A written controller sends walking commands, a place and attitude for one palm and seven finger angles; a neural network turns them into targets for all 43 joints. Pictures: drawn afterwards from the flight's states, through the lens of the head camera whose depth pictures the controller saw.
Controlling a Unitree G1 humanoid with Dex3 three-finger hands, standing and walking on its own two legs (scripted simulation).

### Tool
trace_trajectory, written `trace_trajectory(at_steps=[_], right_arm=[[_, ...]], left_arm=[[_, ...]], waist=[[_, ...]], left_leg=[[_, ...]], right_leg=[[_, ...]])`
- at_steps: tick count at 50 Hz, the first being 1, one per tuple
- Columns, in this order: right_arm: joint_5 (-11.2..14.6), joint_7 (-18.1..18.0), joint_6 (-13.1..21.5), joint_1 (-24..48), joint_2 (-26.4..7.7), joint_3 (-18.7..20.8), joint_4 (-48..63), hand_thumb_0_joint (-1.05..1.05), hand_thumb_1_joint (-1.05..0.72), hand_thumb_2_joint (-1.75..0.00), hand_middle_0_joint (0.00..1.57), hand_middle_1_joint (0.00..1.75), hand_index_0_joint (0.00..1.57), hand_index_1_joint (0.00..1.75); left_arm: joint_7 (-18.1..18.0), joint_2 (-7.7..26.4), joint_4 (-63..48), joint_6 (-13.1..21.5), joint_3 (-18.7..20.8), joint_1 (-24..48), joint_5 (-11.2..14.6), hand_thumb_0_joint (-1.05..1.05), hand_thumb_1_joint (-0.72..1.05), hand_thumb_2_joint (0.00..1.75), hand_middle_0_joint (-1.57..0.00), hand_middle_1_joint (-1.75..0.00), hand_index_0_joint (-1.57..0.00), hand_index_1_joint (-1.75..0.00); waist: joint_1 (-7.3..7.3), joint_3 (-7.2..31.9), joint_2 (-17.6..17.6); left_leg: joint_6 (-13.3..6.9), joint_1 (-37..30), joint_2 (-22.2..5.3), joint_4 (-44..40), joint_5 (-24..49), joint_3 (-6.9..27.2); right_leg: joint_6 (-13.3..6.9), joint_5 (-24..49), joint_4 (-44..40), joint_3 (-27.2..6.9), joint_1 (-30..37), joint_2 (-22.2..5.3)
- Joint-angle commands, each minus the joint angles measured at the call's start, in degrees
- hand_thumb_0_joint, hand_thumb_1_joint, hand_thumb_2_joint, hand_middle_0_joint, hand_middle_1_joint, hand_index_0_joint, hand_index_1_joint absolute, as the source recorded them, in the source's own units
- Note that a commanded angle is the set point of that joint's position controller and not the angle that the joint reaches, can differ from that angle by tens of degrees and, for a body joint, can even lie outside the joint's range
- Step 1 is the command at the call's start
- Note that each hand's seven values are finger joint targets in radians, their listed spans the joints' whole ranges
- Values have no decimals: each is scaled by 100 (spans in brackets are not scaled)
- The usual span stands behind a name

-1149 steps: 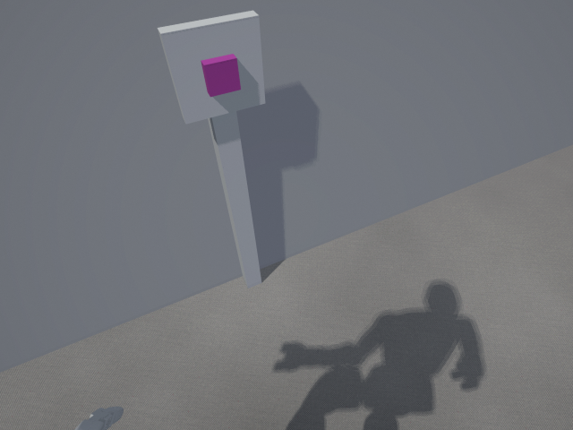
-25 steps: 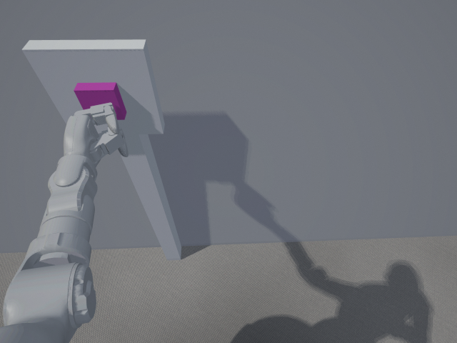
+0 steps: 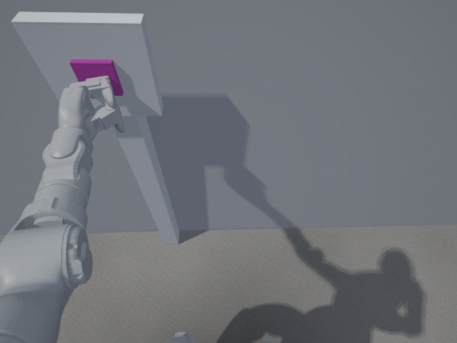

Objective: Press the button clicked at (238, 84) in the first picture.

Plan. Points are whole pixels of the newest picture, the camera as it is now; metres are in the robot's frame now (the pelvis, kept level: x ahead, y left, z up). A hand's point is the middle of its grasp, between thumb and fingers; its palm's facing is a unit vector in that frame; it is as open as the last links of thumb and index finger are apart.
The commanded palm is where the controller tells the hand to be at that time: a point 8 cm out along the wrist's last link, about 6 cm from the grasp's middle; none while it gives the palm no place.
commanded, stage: press the button with the knuckle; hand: left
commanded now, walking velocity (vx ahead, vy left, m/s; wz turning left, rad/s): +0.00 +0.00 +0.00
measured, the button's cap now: (99, 75) +0.54 +0.21 +0.16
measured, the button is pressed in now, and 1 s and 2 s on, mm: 11 0 0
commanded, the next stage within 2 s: hold the button down briefly in 0.06 s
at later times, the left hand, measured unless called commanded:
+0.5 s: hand (115, 110) +0.48 +0.18 +0.13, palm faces +0.03 -1.00 -0.03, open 3.0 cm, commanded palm +0.49 +0.22 +0.13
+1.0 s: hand (119, 118) +0.46 +0.17 +0.13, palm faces +0.00 -1.00 -0.01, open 3.1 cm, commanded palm +0.43 +0.23 +0.13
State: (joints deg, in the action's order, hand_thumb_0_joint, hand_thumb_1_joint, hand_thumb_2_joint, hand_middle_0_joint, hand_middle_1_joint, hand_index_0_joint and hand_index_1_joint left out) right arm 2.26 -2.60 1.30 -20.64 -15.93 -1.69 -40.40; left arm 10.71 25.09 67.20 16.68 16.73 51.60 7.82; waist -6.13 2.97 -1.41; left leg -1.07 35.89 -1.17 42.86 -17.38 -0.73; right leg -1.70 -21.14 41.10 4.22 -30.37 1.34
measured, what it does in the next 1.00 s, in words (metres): stands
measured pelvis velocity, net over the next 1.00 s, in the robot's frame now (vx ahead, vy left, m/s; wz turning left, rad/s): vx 0.00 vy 0.00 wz -0.03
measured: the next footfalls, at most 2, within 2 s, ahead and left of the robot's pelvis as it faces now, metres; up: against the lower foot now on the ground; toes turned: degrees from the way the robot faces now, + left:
none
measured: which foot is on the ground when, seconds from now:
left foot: down 0.00-1.00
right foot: down 0.00-1.00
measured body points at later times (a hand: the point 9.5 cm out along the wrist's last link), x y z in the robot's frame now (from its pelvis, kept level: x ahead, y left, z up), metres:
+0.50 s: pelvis -0.02 +0.00 +0.00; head +0.06 +0.01 +0.44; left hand +0.48 +0.24 +0.13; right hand -0.01 -0.28 -0.12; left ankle +0.04 +0.11 -0.71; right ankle -0.01 -0.10 -0.71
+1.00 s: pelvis +0.00 +0.00 +0.00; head +0.05 +0.00 +0.45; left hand +0.46 +0.23 +0.13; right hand +0.06 -0.26 -0.11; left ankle +0.04 +0.11 -0.71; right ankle -0.01 -0.10 -0.71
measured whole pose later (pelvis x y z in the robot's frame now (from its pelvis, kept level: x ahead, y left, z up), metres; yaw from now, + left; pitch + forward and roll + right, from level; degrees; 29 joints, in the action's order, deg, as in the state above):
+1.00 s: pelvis +0.00 +0.00 +0.00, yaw -1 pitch +9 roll -1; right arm 2.7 -1.9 1.9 -21.4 -15.7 -1.3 -36.7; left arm 11.2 21.7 56.7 15.7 16.5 42.7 9.5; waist -5.1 4.6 -2.1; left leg -1.4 34.2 -1.6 43.2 -18.4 -2.2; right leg -1.4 -21.5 41.3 2.6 -29.2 1.7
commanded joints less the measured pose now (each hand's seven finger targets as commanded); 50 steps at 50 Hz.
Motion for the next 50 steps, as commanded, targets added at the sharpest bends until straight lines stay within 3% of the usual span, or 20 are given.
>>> trace_trajectory(at_steps=[1,4,5,6,8,13,15,20,21,26,29,33,38,41,42,43,44,46,49,50], right_arm=[[-31,-92,226,-650,-964,292,392,0,-90,-90,20,30,20,30],[-30,-101,256,-706,-986,290,372,0,-90,-90,20,30,20,30],[-25,-90,283,-717,-978,285,373,0,-90,-90,20,30,20,30],[-41,-94,286,-755,-996,289,343,0,-90,-90,20,30,20,30],[-21,-113,293,-777,-1016,280,357,0,-90,-90,20,30,20,30],[-16,-123,347,-811,-1025,276,346,0,-90,-90,20,30,20,30],[-29,-108,375,-821,-1018,278,341,0,-90,-90,20,30,20,30],[-37,-108,414,-885,-1068,282,331,0,-90,-90,20,30,20,30],[-45,-100,431,-889,-1051,279,327,0,-90,-90,20,30,20,30],[-55,-83,447,-887,-1045,291,338,0,-90,-90,20,30,20,30],[-59,-75,433,-883,-1044,287,388,0,-90,-90,20,30,20,30],[-60,-35,392,-837,-1005,317,499,0,-90,-90,20,30,20,30],[-37,-5,332,-671,-934,334,658,0,-90,-90,20,30,20,30],[-14,-11,304,-578,-916,339,771,0,-90,-90,20,30,20,30],[3,-10,299,-516,-899,336,779,0,-90,-90,20,30,20,30],[5,-11,287,-511,-897,348,810,0,-90,-90,20,30,20,30],[13,-6,280,-445,-883,342,858,0,-90,-90,20,30,20,30],[21,7,287,-379,-860,351,936,0,-90,-90,20,30,20,30],[37,20,247,-290,-842,358,1019,0,-90,-90,20,30,20,30],[41,18,234,-263,-854,360,1063,0,-90,-90,20,30,20,30]], left_arm=[[-41,1391,-1293,368,136,3825,45,0,90,90,-130,-150,-130,-150],[-25,1540,-1152,392,188,3890,7,0,90,90,-130,-150,-130,-150],[-3,1392,-1210,397,53,3959,25,0,90,90,-130,-150,-130,-150],[-7,1624,-1138,415,271,3984,38,0,90,90,-130,-150,-130,-150],[19,1746,-993,388,346,3901,83,0,90,90,-130,-150,-130,-150],[74,1717,-1038,404,235,4021,69,0,90,90,-130,-150,-130,-150],[54,1521,-1124,415,81,4093,71,0,90,90,-130,-150,-130,-150],[7,1708,-1020,392,234,4048,78,0,90,90,-130,-150,-130,-150],[7,1545,-1101,403,118,4133,88,0,90,90,-130,-150,-130,-150],[-4,1527,-968,362,167,3960,49,0,90,90,-130,-150,-130,-150],[21,1608,-990,319,239,3853,58,0,90,90,-130,-150,-130,-150],[68,1637,-1106,346,418,3371,78,0,90,90,-130,-150,-130,-150],[112,1310,-1515,376,306,2828,151,0,90,90,-130,-150,-130,-150],[112,1200,-1831,380,296,2589,218,0,90,90,-130,-150,-130,-150],[116,1138,-1905,376,217,2556,202,0,90,90,-130,-150,-130,-150],[102,1131,-1925,345,279,2296,218,0,90,90,-130,-150,-130,-150],[107,1010,-2154,350,156,2252,219,0,90,90,-130,-150,-130,-150],[89,818,-2351,324,88,1915,244,0,90,90,-130,-150,-130,-150],[46,777,-2457,144,160,1339,290,0,90,90,-130,-150,-130,-150],[24,920,-2516,73,325,1126,320,0,90,90,-130,-150,-130,-150]], waist=[[-541,1923,-213],[-548,1954,-353],[-601,2011,-426],[-555,2027,-365],[-570,2012,-240],[-598,1928,-448],[-631,1880,-552],[-622,1926,-344],[-672,1982,-362],[-632,1913,-313],[-575,1969,-384],[-372,2150,-316],[-229,2090,-417],[-158,2034,-171],[-148,1980,-365],[-85,2009,-236],[-63,2021,-416],[29,2078,-389],[130,2021,-121],[208,2013,67]], left_leg=[[-158,-1684,18,-424,317,344],[-135,-1709,-4,-411,230,374],[-141,-1788,-4,-398,244,365],[-143,-1700,-4,-372,271,388],[-155,-1536,-7,-373,132,344],[-145,-1494,-13,-398,-55,354],[-129,-1574,-27,-430,-156,396],[-137,-1415,-29,-430,-270,387],[-155,-1493,-23,-418,-195,390],[-150,-1487,-22,-401,-243,404],[-141,-1453,-14,-406,-155,378],[-137,-1583,-3,-351,197,347],[-131,-1807,-5,-370,451,303],[-147,-1812,8,-395,509,295],[-133,-1888,4,-428,521,283],[-131,-1911,4,-440,578,292],[-114,-2010,0,-464,611,296],[-111,-2152,11,-448,846,297],[-114,-2078,20,-490,1017,233],[-123,-1974,24,-508,1042,206]], right_leg=[[132,729,-774,-472,-245,67],[130,598,-767,-458,-385,78],[138,599,-771,-460,-435,87],[120,634,-752,-458,-360,91],[152,547,-804,-502,-283,93],[145,368,-808,-489,-415,88],[137,257,-786,-439,-576,95],[150,171,-783,-454,-499,97],[151,235,-785,-459,-499,101],[134,188,-765,-429,-585,107],[137,257,-737,-424,-507,99],[110,542,-695,-410,-298,115],[82,776,-662,-354,-256,142],[73,879,-654,-337,-100,149],[70,893,-655,-337,-148,147],[62,938,-644,-311,-88,153],[53,941,-635,-297,-126,143],[20,1125,-604,-275,-36,155],[47,1401,-611,-263,190,144],[53,1515,-612,-272,357,140]])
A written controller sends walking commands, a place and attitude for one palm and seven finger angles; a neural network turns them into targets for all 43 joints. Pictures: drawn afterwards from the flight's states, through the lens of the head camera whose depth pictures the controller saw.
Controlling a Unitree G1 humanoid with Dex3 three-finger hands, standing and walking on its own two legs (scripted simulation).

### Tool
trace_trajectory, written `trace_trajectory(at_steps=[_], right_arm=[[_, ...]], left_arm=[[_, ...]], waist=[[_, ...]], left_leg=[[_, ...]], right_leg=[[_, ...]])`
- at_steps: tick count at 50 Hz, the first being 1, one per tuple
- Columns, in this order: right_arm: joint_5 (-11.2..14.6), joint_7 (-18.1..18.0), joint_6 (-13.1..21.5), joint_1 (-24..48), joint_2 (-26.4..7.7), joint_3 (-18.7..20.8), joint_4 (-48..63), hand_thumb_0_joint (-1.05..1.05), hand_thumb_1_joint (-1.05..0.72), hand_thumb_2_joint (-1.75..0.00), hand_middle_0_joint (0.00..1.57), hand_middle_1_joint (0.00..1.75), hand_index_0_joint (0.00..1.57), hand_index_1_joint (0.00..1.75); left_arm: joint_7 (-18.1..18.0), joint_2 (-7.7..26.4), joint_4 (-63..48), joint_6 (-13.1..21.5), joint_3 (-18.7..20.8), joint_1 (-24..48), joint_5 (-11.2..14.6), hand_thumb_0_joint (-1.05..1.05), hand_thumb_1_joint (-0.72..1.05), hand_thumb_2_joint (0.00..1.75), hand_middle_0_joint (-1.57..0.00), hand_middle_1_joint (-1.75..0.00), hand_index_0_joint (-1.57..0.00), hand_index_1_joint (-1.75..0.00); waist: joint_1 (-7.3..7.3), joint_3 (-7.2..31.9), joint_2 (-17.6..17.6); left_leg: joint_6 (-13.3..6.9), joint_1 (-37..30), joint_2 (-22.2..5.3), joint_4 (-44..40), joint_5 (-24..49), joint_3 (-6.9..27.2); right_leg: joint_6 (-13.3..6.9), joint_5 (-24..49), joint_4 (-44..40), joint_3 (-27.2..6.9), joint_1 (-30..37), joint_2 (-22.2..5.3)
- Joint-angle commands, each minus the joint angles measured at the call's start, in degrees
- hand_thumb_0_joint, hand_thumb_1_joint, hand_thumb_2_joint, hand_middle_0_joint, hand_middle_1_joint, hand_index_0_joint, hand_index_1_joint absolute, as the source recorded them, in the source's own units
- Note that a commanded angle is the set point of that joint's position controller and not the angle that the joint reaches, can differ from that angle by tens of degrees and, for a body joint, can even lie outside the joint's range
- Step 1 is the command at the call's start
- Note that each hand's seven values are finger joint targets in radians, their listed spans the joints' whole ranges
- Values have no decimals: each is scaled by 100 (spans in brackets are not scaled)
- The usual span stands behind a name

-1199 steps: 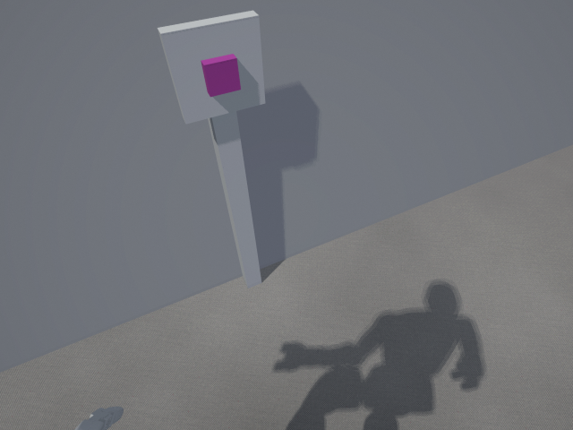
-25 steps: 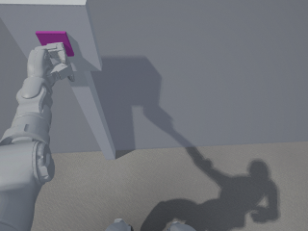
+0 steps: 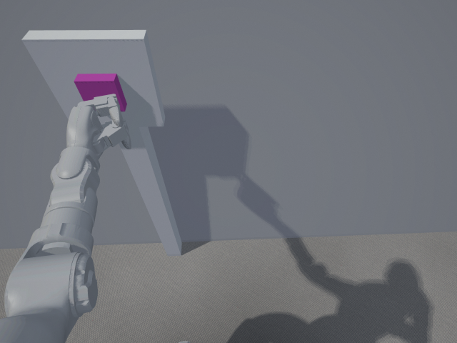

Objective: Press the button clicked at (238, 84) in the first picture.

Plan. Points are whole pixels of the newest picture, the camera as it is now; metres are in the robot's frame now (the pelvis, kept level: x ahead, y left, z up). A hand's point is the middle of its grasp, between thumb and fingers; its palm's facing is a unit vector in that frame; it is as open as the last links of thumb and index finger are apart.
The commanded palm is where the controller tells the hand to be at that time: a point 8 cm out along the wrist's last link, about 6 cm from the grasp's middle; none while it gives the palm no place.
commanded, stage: pull the fist back off the button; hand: left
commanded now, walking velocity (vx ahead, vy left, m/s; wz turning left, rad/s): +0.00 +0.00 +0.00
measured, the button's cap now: (102, 92) +0.52 +0.22 +0.16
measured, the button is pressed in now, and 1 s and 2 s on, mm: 0 0 0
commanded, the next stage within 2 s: draw the hand back to the body in 0.46 s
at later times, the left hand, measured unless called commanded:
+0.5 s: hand (106, 168) +0.37 +0.19 +0.13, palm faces +0.04 -1.00 -0.01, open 3.1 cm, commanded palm +0.35 +0.24 +0.13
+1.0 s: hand (73, 196) +0.30 +0.21 +0.16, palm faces +0.06 -1.00 -0.03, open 3.1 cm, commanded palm +0.27 +0.25 +0.16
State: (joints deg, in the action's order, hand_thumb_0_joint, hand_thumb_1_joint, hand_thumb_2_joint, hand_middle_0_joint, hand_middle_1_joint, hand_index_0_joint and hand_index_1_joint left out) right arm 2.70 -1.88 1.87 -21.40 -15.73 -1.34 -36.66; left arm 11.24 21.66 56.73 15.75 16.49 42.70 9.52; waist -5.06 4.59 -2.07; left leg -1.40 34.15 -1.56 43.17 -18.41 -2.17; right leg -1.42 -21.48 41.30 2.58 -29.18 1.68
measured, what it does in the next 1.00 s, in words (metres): stands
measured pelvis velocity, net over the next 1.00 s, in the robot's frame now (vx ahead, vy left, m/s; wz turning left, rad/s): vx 0.00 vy -0.01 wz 0.02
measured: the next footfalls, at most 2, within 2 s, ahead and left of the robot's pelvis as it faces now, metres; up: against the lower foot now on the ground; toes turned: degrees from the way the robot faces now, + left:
none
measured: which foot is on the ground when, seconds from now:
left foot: down 0.00-1.00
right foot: down 0.00-1.00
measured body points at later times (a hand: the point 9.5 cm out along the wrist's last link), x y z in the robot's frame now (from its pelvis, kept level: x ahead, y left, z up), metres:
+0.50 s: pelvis +0.01 -0.01 +0.01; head +0.02 -0.02 +0.46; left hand +0.36 +0.24 +0.13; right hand +0.18 -0.25 -0.08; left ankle +0.03 +0.10 -0.71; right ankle -0.01 -0.11 -0.71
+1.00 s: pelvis +0.00 -0.01 +0.02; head -0.02 -0.03 +0.47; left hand +0.29 +0.26 +0.16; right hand +0.16 -0.25 -0.07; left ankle +0.03 +0.10 -0.71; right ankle -0.01 -0.11 -0.71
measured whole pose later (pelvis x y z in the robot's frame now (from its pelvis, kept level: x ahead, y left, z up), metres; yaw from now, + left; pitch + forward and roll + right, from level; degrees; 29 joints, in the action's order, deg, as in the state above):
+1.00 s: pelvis +0.00 -0.01 +0.02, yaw +1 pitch +0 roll +0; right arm 4.5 -4.7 4.4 -15.5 -15.8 -2.1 -34.0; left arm 14.3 17.8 9.9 1.4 15.0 4.8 17.0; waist 1.1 2.9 -3.2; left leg -0.7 19.0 -0.9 34.5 -15.4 -1.7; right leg -2.0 -19.1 33.5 2.9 -14.3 1.5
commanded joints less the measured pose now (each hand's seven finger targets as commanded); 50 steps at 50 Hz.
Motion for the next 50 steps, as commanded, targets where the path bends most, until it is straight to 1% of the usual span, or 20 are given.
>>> trace_trajectory(at_steps=[1,4,7,10,11,15,19,21,24,27,28,29,30,33,35,39,43,45,47,50], right_arm=[[-6,-50,167,-157,-871,313,736,0,-90,-90,20,30,20,30],[11,-43,130,31,-808,305,945,0,-90,-90,20,30,20,30],[29,-9,150,191,-729,320,1054,0,-90,-90,20,30,20,30],[42,-26,155,311,-732,331,1092,0,-90,-90,20,30,20,30],[53,-39,156,361,-718,325,1087,0,-90,-90,20,30,20,30],[82,-79,214,615,-673,305,1116,0,-90,-90,20,30,20,30],[93,-134,256,782,-671,278,1078,0,-90,-90,20,30,20,30],[94,-194,255,825,-703,247,997,0,-90,-90,20,30,20,30],[74,-241,273,902,-680,228,953,0,-90,-90,20,30,20,30],[68,-246,289,961,-643,181,933,0,-90,-90,20,30,20,30],[59,-254,290,936,-660,168,886,0,-90,-90,20,30,20,30],[61,-252,289,979,-649,173,926,0,-90,-90,20,30,20,30],[65,-242,296,1011,-639,150,973,0,-90,-90,20,30,20,30],[64,-196,331,1111,-617,149,1141,0,-90,-90,20,30,20,30],[85,-189,337,1177,-610,133,1212,0,-90,-90,20,30,20,30],[127,-217,348,1316,-616,137,1324,0,-90,-90,20,30,20,30],[156,-271,439,1433,-601,128,1347,0,-90,-90,20,30,20,30],[157,-297,538,1485,-555,117,1360,0,-90,-90,20,30,20,30],[144,-315,673,1521,-535,127,1363,0,-90,-90,20,30,20,30],[150,-354,775,1512,-558,92,1287,0,-90,-90,20,30,20,30]], left_arm=[[-36,1307,-1572,123,401,1786,166,0,90,90,-130,-150,-130,-150],[-66,1419,-2292,14,562,1103,176,0,90,90,-130,-150,-130,-150],[-67,958,-3093,12,222,764,224,0,90,90,-130,-150,-130,-150],[-9,990,-3637,-86,338,142,369,0,90,90,-130,-150,-130,-150],[28,850,-3816,-117,163,178,385,0,90,90,-130,-150,-130,-150],[143,563,-4367,-368,-51,-276,497,0,90,90,-130,-150,-130,-150],[131,377,-4596,-582,-258,-316,540,0,90,90,-130,-150,-130,-150],[93,516,-4476,-641,-204,-16,551,0,90,90,-130,-150,-130,-150],[10,601,-4356,-633,-105,238,501,0,90,90,-130,-150,-130,-150],[-6,427,-4105,-591,-292,348,457,0,90,90,-130,-150,-130,-150],[-19,617,-4022,-563,-177,544,443,0,90,90,-130,-150,-130,-150],[-4,661,-3991,-558,-96,263,433,0,90,90,-130,-150,-130,-150],[21,612,-4035,-560,-160,183,436,0,90,90,-130,-150,-130,-150],[73,830,-4341,-578,119,-524,493,0,90,90,-130,-150,-130,-150],[129,910,-4392,-698,272,-984,581,0,90,90,-130,-150,-130,-150],[211,1041,-4707,-940,533,-1456,749,0,90,90,-130,-150,-130,-150],[309,933,-5355,-1061,418,-1536,816,0,90,90,-130,-150,-130,-150],[361,681,-5910,-1041,142,-1515,821,0,90,90,-130,-150,-130,-150],[364,632,-6343,-1015,109,-1817,848,0,90,90,-130,-150,-130,-150],[399,601,-6358,-1178,119,-2234,911,0,90,90,-130,-150,-130,-150]], waist=[[155,1859,174],[365,1946,75],[329,1920,-1],[390,1933,89],[308,1838,78],[344,1636,-172],[240,1307,8],[160,1069,210],[206,1205,198],[205,1248,69],[190,1285,81],[314,1372,-72],[331,1389,-143],[586,1750,-155],[666,1567,66],[706,1101,548],[622,863,192],[579,921,-218],[605,1092,-283],[587,718,-25]], left_leg=[[-107,-1735,87,-534,1268,318],[-104,-1768,112,-580,1641,210],[-124,-2011,99,-568,1974,185],[-120,-2155,101,-603,2172,165],[-132,-2182,102,-592,2210,164],[-108,-2355,118,-693,2117,199],[-108,-2350,132,-742,1845,261],[-119,-2192,147,-770,1466,282],[-103,-2233,175,-812,1301,335],[-99,-2253,196,-804,1151,339],[-87,-2199,196,-810,1111,369],[-75,-2234,202,-834,1115,355],[-73,-2269,212,-854,1151,354],[-72,-2278,210,-916,1383,301],[-84,-2128,210,-981,1431,243],[-125,-1898,194,-1153,1146,171],[-134,-2077,191,-1225,968,173],[-118,-2378,194,-1266,995,214],[-120,-2571,172,-1265,1088,250],[-98,-2468,172,-1389,846,322]], right_leg=[[19,1721,-635,-134,433,99],[21,2274,-603,-170,845,53],[35,2573,-611,-163,867,68],[47,2860,-653,-167,1076,57],[48,2902,-672,-162,1074,57],[44,2771,-766,-132,980,29],[61,2522,-863,-91,798,24],[71,2194,-955,-112,715,15],[57,1954,-969,-119,721,-16],[52,1746,-998,-142,666,-39],[48,1705,-994,-145,708,-48],[27,1683,-996,-155,780,-52],[16,1735,-999,-150,839,-56],[9,2074,-959,-174,1295,-78],[31,2269,-1007,-186,1466,-74],[116,2113,-1207,-258,1544,-91],[125,1760,-1373,-308,1377,-91],[70,1631,-1385,-236,1276,-54],[62,1641,-1388,-222,1312,-44],[75,1357,-1499,-138,1201,-30]])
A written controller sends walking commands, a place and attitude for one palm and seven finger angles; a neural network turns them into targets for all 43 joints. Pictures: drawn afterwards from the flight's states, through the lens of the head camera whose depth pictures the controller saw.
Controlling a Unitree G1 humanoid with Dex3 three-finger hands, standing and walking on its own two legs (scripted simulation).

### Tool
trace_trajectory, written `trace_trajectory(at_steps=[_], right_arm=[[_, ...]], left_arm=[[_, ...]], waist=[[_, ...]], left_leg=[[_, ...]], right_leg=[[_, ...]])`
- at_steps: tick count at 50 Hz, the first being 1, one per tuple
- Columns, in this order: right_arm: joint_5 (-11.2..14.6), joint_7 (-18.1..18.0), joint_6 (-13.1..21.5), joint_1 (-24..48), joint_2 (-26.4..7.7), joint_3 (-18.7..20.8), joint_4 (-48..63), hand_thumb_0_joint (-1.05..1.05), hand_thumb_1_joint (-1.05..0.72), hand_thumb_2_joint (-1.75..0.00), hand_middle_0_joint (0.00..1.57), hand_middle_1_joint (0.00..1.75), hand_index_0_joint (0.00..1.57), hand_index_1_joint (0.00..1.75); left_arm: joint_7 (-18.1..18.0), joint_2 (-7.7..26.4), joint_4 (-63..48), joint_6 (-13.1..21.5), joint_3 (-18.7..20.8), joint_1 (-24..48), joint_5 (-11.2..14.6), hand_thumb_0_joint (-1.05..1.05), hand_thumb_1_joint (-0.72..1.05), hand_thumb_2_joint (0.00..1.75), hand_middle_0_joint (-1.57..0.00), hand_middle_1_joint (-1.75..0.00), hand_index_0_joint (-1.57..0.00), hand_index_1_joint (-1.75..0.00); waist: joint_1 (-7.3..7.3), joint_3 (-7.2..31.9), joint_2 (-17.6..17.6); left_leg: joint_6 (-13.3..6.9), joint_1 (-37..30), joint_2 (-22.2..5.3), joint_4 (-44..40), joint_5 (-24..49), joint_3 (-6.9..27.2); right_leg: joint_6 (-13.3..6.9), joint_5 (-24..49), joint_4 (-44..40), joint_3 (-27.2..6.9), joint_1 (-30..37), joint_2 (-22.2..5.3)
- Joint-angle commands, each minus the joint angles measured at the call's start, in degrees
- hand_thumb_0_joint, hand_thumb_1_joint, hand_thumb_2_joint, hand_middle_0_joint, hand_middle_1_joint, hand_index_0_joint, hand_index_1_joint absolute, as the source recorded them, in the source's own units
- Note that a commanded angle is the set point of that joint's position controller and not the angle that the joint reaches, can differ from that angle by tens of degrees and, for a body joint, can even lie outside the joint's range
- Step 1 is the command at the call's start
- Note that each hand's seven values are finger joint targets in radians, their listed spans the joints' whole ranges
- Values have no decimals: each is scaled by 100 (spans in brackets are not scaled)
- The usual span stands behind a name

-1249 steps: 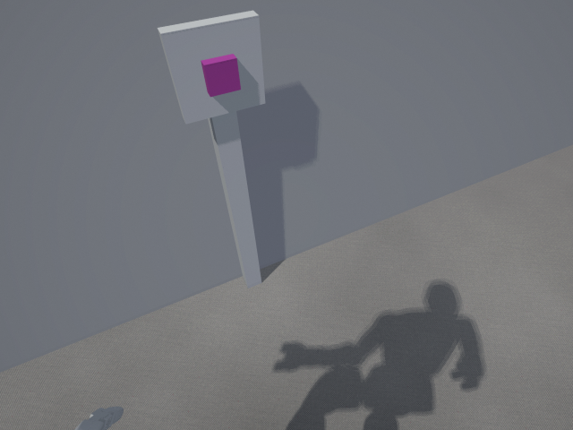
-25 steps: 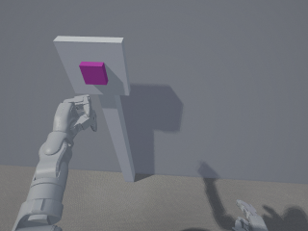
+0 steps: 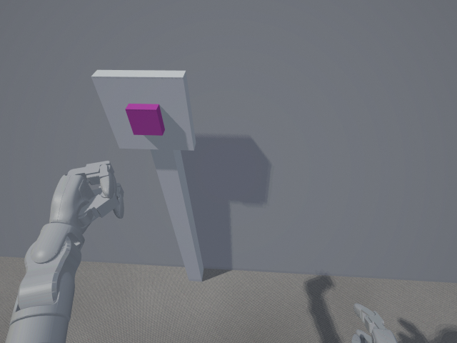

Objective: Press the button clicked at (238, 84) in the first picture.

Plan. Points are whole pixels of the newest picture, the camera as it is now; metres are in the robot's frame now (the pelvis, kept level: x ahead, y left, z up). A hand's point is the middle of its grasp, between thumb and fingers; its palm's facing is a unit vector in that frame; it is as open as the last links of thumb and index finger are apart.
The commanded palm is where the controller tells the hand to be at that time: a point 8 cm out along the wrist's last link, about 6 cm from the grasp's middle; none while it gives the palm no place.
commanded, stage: draw the hand back to the body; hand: left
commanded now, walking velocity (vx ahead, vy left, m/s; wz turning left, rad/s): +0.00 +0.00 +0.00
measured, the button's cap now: (146, 118) +0.52 +0.22 +0.14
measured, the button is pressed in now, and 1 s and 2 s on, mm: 0 0 0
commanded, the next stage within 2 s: step back with the hand held close in 1.04 s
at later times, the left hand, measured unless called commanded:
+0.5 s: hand (72, 224) +0.23 +0.24 +0.16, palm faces +0.36 -0.89 -0.29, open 3.1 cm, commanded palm +0.18 +0.28 +0.17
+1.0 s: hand (47, 243) +0.20 +0.25 +0.17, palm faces +0.41 -0.84 -0.36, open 3.1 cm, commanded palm +0.15 +0.29 +0.19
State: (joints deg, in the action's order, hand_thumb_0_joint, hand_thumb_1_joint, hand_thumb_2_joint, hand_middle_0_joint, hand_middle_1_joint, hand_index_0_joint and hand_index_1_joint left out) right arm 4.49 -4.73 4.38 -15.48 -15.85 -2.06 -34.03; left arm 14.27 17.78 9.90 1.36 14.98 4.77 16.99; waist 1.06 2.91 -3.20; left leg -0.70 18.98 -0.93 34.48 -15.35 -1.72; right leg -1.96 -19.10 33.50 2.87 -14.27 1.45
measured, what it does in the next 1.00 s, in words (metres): stands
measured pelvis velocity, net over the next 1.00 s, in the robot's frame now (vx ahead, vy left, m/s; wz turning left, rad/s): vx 0.02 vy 0.01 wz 0.00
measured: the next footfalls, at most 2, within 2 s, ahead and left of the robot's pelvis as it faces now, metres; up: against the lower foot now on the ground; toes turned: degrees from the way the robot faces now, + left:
none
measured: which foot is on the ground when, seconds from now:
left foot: down 0.00-1.00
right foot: down 0.00-1.00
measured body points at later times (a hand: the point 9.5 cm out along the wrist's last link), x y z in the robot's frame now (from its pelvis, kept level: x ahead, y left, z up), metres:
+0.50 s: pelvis +0.01 +0.01 +0.02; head -0.01 -0.01 +0.46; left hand +0.21 +0.28 +0.18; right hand +0.20 -0.20 -0.07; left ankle +0.03 +0.11 -0.73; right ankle -0.01 -0.10 -0.73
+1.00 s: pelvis +0.02 +0.01 +0.01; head +0.00 -0.01 +0.46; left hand +0.17 +0.29 +0.19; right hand +0.22 -0.20 -0.06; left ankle +0.03 +0.11 -0.73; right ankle -0.01 -0.10 -0.73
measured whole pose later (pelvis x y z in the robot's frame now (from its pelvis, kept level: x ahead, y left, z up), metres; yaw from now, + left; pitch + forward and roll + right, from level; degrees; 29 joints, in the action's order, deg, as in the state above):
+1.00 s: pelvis +0.02 +0.01 +0.01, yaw +0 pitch -5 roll -1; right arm 0.0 -4.2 3.3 -10.3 -12.9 -1.5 -35.1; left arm -6.3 17.7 -26.7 4.6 15.1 -30.0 3.9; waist 4.6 -0.9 -3.4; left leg -1.5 6.9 0.2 24.2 -12.7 -2.2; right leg -0.8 -15.1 21.1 2.2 -1.3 0.7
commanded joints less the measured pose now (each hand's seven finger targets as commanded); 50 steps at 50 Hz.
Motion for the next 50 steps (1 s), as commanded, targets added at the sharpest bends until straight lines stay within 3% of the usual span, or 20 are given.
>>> trace_trajectory(at_steps=[1,3,4,5,6,7,10,13,15,19,23,31,35,36,38,41,50], right_arm=[[-26,-77,538,911,-575,173,993,0,-90,-90,20,30,20,30],[-11,-97,557,995,-558,165,1022,0,-90,-90,20,30,20,30],[-192,-122,585,1254,-476,183,948,0,-90,-90,20,30,20,30],[-239,-131,579,1201,-453,170,823,0,-90,-90,20,30,20,30],[-247,-108,579,1241,-462,171,835,0,-90,-90,20,30,20,30],[-259,-88,525,1193,-412,154,825,0,-90,-90,20,30,20,30],[-315,-60,411,1206,-352,137,808,0,-90,-90,20,30,20,30],[-353,-54,335,1274,-333,131,758,0,-90,-90,20,30,20,30],[-385,-61,328,1302,-322,136,746,0,-90,-90,20,30,20,30],[-430,-28,318,1340,-312,144,736,0,-90,-90,20,30,20,30],[-450,17,206,1363,-331,179,757,0,-90,-90,20,30,20,30],[-480,70,150,1385,-288,226,838,0,-90,-90,20,30,20,30],[-469,76,194,1310,-253,219,894,0,-90,-90,20,30,20,30],[-472,80,221,1321,-272,230,893,0,-90,-90,20,30,20,30],[-455,66,218,1288,-262,241,915,0,-90,-90,20,30,20,30],[-466,52,204,1254,-292,269,866,0,-90,-90,20,30,20,30],[-490,-12,266,1250,-261,245,845,0,-90,-90,20,30,20,30]], left_arm=[[89,1067,-1596,186,365,1376,194,0,90,90,-130,-150,-130,-150],[79,1021,-1736,-10,362,1224,178,0,90,90,-130,-150,-130,-150],[-705,1346,-2456,398,266,1330,-545,0,90,90,-130,-150,-130,-150],[-1075,995,-2167,464,148,726,-633,0,90,90,-130,-150,-130,-150],[-1246,976,-2350,494,125,431,-692,0,90,90,-130,-150,-130,-150],[-1381,866,-2480,503,54,-17,-792,0,90,90,-130,-150,-130,-150],[-1695,997,-3162,608,176,-270,-977,0,90,90,-130,-150,-130,-150],[-1874,1021,-3402,651,210,-375,-1083,0,90,90,-130,-150,-130,-150],[-1960,942,-3671,684,126,-416,-1168,0,90,90,-130,-150,-130,-150],[-2041,768,-3887,682,20,-1020,-1236,0,90,90,-130,-150,-130,-150],[-2041,803,-3880,637,214,-1796,-1219,0,90,90,-130,-150,-130,-150],[-2053,1054,-4617,682,648,-2671,-1261,0,90,90,-130,-150,-130,-150],[-2077,1004,-5017,705,665,-3021,-1263,0,90,90,-130,-150,-130,-150],[-2077,1040,-5009,694,721,-3168,-1264,0,90,90,-130,-150,-130,-150],[-2078,1012,-5072,700,749,-3329,-1244,0,90,90,-130,-150,-130,-150],[-2063,842,-4841,659,601,-3258,-1274,0,90,90,-130,-150,-130,-150],[-2150,961,-5045,713,663,-3003,-1302,0,90,90,-130,-150,-130,-150]], waist=[[-18,783,348],[21,696,355],[83,57,310],[26,-12,402],[88,-47,624],[106,168,450],[127,566,-63],[94,359,-70],[79,357,-255],[115,254,-135],[199,109,408],[293,102,61],[288,139,-214],[302,56,-43],[295,11,-21],[232,-233,260],[277,73,-69]], left_leg=[[-181,-865,103,-518,453,287],[-175,-878,117,-610,325,286],[-173,-895,120,-818,172,218],[-169,-976,93,-893,79,233],[-171,-933,73,-934,91,264],[-173,-1086,47,-986,206,237],[-144,-1467,50,-1121,642,151],[-126,-1579,22,-1258,659,147],[-113,-1763,18,-1330,775,153],[-111,-1873,2,-1439,1001,199],[-129,-1778,-4,-1453,1230,179],[-94,-1743,-10,-1356,1518,148],[-61,-1766,-28,-1287,1758,173],[-61,-1719,-35,-1279,1722,174],[-66,-1695,-41,-1276,1675,169],[-89,-1650,-41,-1295,1497,143],[-88,-1760,-22,-1309,1374,192]], right_leg=[[155,1000,-780,-194,-290,-1],[163,816,-852,-173,-306,-23],[122,505,-1368,-393,-569,-118],[125,345,-1413,-353,-461,-163],[130,296,-1473,-336,-394,-148],[116,427,-1376,-328,-129,-177],[93,993,-1400,-314,331,-177],[87,966,-1601,-318,393,-148],[71,1054,-1640,-282,447,-121],[58,1223,-1633,-238,613,-101],[91,1447,-1666,-218,751,-95],[80,1699,-1672,-237,853,-87],[74,1863,-1552,-204,850,-103],[74,1849,-1609,-213,813,-74],[84,1829,-1577,-213,790,-91],[98,1657,-1677,-210,612,-66],[82,1518,-1622,-229,752,-119]])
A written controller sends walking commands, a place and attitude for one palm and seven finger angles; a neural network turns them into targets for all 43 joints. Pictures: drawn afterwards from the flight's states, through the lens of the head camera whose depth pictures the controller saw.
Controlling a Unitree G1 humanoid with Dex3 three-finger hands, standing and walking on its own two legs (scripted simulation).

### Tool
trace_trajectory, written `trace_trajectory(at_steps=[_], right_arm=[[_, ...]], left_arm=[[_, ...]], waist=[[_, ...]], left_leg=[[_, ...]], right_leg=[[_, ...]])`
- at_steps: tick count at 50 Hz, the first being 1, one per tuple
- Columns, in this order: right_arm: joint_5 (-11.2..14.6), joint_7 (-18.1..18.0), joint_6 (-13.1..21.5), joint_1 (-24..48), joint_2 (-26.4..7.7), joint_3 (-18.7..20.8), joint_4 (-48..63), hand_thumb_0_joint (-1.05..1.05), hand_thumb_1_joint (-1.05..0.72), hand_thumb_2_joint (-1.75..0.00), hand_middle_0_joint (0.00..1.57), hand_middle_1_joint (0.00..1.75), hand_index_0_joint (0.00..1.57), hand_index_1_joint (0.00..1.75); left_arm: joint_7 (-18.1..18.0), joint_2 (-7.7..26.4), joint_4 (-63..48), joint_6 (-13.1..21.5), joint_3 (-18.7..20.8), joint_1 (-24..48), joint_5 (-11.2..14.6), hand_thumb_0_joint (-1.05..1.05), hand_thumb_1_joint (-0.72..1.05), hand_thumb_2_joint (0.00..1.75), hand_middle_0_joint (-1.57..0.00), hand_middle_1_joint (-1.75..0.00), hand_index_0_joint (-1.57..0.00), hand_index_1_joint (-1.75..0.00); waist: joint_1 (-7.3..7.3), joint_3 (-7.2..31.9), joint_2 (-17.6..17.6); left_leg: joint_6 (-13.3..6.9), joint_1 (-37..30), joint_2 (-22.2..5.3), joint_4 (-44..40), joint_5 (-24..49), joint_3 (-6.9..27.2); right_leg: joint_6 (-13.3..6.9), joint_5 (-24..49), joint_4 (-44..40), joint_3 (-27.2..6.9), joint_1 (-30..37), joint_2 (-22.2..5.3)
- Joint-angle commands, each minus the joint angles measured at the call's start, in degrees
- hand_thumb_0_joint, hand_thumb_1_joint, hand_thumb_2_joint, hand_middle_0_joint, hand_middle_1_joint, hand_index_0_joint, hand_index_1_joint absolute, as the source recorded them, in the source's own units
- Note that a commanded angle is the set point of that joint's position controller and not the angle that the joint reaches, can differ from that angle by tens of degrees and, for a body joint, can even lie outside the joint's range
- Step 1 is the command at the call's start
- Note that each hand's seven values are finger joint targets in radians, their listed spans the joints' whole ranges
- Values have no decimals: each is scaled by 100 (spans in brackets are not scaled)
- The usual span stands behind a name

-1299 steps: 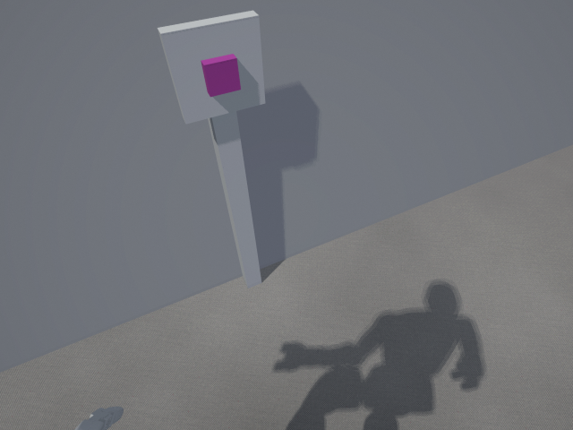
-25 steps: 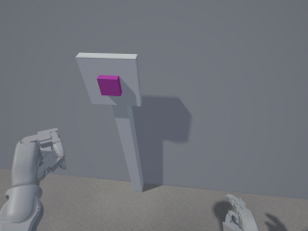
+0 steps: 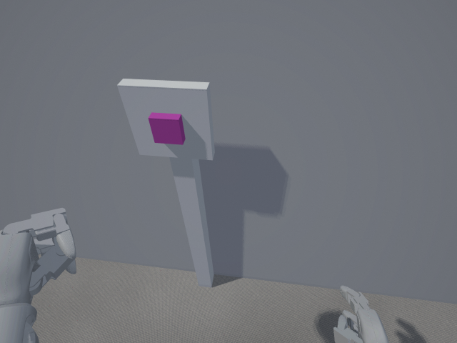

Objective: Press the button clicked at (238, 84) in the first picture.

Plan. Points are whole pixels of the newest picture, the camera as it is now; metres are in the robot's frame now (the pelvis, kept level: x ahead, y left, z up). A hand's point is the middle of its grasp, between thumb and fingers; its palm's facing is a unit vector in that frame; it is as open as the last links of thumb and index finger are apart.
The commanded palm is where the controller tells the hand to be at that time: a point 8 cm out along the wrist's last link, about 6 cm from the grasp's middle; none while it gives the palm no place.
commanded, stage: draw the hand back to the body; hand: left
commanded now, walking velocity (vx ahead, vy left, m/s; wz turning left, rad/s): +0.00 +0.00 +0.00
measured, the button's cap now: (168, 128) +0.50 +0.21 +0.13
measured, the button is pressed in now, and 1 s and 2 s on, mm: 0 0 0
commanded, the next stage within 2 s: step back with the hand held close in 0.04 s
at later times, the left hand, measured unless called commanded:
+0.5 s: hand (73, 257) +0.17 +0.24 +0.15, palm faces +0.25 -0.84 -0.48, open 3.1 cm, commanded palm +0.11 +0.29 +0.17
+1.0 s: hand out of the picture +0.07 +0.27 +0.16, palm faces +0.40 -0.84 -0.38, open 3.1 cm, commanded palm +0.01 +0.32 +0.17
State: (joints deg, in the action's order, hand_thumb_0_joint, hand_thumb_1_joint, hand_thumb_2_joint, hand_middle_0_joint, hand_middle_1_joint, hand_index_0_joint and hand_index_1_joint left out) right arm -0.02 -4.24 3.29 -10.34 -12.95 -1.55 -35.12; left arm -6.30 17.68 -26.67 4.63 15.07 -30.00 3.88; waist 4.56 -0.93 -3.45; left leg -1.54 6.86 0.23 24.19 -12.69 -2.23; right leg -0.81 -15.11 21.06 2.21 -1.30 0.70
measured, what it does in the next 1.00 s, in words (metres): shifts its weight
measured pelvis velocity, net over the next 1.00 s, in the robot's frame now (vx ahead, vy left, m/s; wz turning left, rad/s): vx -0.11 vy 0.04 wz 0.01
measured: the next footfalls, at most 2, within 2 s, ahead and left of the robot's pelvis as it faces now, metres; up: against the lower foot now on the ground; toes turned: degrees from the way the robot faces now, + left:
right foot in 1.36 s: -0.29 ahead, -0.07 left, +0.00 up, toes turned -7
left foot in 1.50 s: -0.10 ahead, +0.11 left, +0.00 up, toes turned -6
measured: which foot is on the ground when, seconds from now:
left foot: down 0.00-1.00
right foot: down 0.00-1.00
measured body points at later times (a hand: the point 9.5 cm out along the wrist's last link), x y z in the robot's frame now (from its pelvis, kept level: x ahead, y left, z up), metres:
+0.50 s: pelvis -0.03 +0.01 +0.00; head +0.00 +0.01 +0.45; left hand +0.15 +0.28 +0.17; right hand +0.15 -0.24 -0.08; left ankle +0.01 +0.10 -0.74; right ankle -0.03 -0.11 -0.74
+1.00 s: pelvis -0.11 +0.04 -0.02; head -0.11 +0.06 +0.43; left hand +0.04 +0.32 +0.18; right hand +0.05 -0.20 -0.10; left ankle -0.02 +0.11 -0.74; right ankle -0.03 -0.11 -0.74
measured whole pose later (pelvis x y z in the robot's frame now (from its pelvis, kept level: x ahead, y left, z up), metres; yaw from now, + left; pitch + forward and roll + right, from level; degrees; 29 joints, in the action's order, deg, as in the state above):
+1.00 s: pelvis -0.11 +0.04 -0.02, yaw +0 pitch -1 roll -2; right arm 0.0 -3.8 1.9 -12.9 -12.7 -0.2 -33.4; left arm -9.6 21.0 -35.9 13.7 19.6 -33.7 1.5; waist 0.7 -1.4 0.6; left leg -2.3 25.9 1.5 38.1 -15.2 -1.2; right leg 1.4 -11.3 33.6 0.2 -22.0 0.0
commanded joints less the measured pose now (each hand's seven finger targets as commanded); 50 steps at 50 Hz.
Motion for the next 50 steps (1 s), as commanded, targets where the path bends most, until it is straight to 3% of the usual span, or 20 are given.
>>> trace_trajectory(at_steps=[1,8,9,10,11,14,19,21,24,31,35,38,41,43,44,45,47,48,49,50], right_arm=[[-43,-58,389,747,-572,192,945,0,-90,-90,20,30,20,30],[-29,-73,325,771,-540,181,907,0,-90,-90,20,30,20,30],[20,-24,192,699,-697,235,1150,0,-90,-90,20,30,20,30],[-8,-28,107,690,-610,232,1037,0,-90,-90,20,30,20,30],[-14,-15,57,748,-642,256,1081,0,-90,-90,20,30,20,30],[3,36,-77,637,-680,300,1153,0,-90,-90,20,30,20,30],[55,16,-251,618,-681,385,1374,0,-90,-90,20,30,20,30],[68,2,-301,657,-681,413,1428,0,-90,-90,20,30,20,30],[103,-3,-337,597,-654,427,1513,0,-90,-90,20,30,20,30],[78,-20,-164,531,-749,458,1470,0,-90,-90,20,30,20,30],[81,-33,-4,489,-778,436,1491,0,-90,-90,20,30,20,30],[57,-56,105,434,-779,450,1478,0,-90,-90,20,30,20,30],[6,-64,169,372,-770,494,1429,0,-90,-90,20,30,20,30],[-7,-28,198,188,-664,477,1267,0,-90,-90,20,30,20,30],[-17,7,198,120,-621,467,1154,0,-90,-90,20,30,20,30],[-31,26,200,136,-568,437,1116,0,-90,-90,20,30,20,30],[-35,2,198,123,-550,396,1054,0,-90,-90,20,30,20,30],[-27,-29,187,189,-640,399,1099,0,-90,-90,20,30,20,30],[-40,-73,215,308,-738,387,1173,0,-90,-90,20,30,20,30],[-53,-109,308,408,-845,395,1212,0,-90,-90,20,30,20,30]], left_arm=[[-96,1038,-1413,386,709,417,1,0,90,90,-130,-150,-130,-150],[-73,980,-1046,350,714,545,50,0,90,90,-130,-150,-130,-150],[-85,1747,-1565,569,1468,1086,23,0,90,90,-130,-150,-130,-150],[-35,1299,-1024,587,1145,450,29,0,90,90,-130,-150,-130,-150],[-14,1328,-1107,598,1109,429,-4,0,90,90,-130,-150,-130,-150],[16,1007,-1069,629,797,-9,-37,0,90,90,-130,-150,-130,-150],[-45,1310,-1579,672,1075,-424,-25,0,90,90,-130,-150,-130,-150],[-94,1545,-1733,700,1327,-543,1,0,90,90,-130,-150,-130,-150],[-131,1511,-1833,755,1356,-735,23,0,90,90,-130,-150,-130,-150],[-180,1386,-1790,898,1304,-797,-23,0,90,90,-130,-150,-130,-150],[-206,1272,-1688,1015,1264,-626,-124,0,90,90,-130,-150,-130,-150],[-230,1263,-1721,1110,1316,-450,-212,0,90,90,-130,-150,-130,-150],[-262,1367,-1842,1167,1348,-177,-251,0,90,90,-130,-150,-130,-150],[-334,1321,-1893,1208,1200,-169,-224,0,90,90,-130,-150,-130,-150],[-377,1312,-1939,1217,1133,-91,-211,0,90,90,-130,-150,-130,-150],[-419,1327,-1954,1208,1133,-81,-204,0,90,90,-130,-150,-130,-150],[-471,1346,-1916,1171,1163,-83,-203,0,90,90,-130,-150,-130,-150],[-461,1325,-2058,1173,1121,37,-193,0,90,90,-130,-150,-130,-150],[-460,1364,-2169,1215,1171,87,-195,0,90,90,-130,-150,-130,-150],[-465,1360,-2340,1289,1261,124,-243,0,90,90,-130,-150,-130,-150]], waist=[[-48,445,-28],[-100,51,214],[-274,-201,195],[-306,-131,474],[-287,-141,456],[-350,379,201],[-342,1119,318],[-328,1257,261],[-351,1242,209],[-368,863,-201],[-410,437,-254],[-417,305,-144],[-449,205,304],[-508,272,869],[-541,414,1170],[-562,502,1303],[-617,627,1230],[-612,377,800],[-583,122,-83],[-536,148,-1253]], left_leg=[[7,-520,-140,-270,1140,244],[6,-379,-151,-339,887,223],[-134,28,-252,-98,569,319],[-137,6,-242,12,563,363],[-132,-29,-232,45,619,326],[-110,-70,-333,45,1233,285],[-128,-143,-461,138,2203,283],[-120,-73,-471,166,2284,298],[-118,191,-539,139,2275,380],[-202,1132,-736,-272,823,648],[-379,2465,-948,-824,-1508,956],[-430,3104,-964,-831,-2419,1031],[-284,2716,-620,-117,-2459,808],[-1,1328,-166,1395,-1466,502],[79,847,-61,2029,-1111,431],[75,692,-36,2245,-902,408],[24,460,-154,1601,-794,515],[-29,602,-293,871,-994,717],[-206,1348,-678,-214,-1482,1329],[-528,2463,-1484,-1292,-2104,2401]], right_leg=[[-41,1149,-417,-181,-521,-17],[-23,933,-502,-179,-692,-28],[12,1130,-803,-777,-1252,-315],[1,1197,-810,-787,-1297,-448],[25,1381,-834,-827,-1380,-473],[66,1826,-473,-630,-1111,-485],[168,2508,29,-424,-810,-401],[159,2581,144,-440,-783,-399],[140,2404,348,-433,-772,-357],[133,1176,583,-455,-828,-185],[138,343,1026,-473,-450,-88],[113,-268,1092,-581,-329,-84],[-103,-1445,311,-1118,-1222,-346],[-496,-2045,-640,-1861,-2765,-1096],[-673,-1784,-796,-2026,-3124,-1471],[-698,-1224,-749,-1933,-3113,-1597],[-488,-798,-333,-1441,-3069,-1376],[-290,-1011,27,-1113,-3140,-998],[-43,-1173,705,-777,-2780,-418],[176,-745,2162,-333,-1795,149]])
